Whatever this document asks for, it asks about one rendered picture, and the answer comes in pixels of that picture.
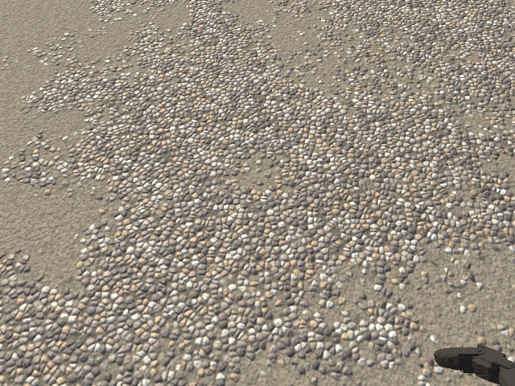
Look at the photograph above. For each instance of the robot right hand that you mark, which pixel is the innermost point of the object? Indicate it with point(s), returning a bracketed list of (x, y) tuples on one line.
[(485, 362)]

